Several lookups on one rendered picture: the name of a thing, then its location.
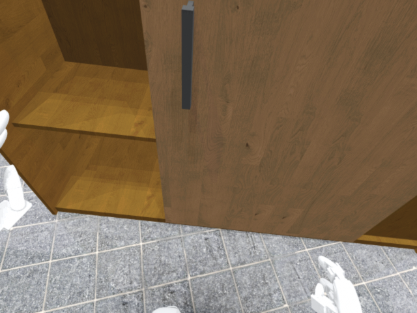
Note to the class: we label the robot right hand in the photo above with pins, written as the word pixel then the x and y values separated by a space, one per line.
pixel 342 294

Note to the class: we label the robot left hand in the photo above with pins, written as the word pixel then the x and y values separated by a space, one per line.
pixel 11 211

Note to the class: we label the wardrobe door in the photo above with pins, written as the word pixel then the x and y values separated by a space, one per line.
pixel 303 119
pixel 401 224

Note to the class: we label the handle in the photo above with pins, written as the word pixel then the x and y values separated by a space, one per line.
pixel 187 53

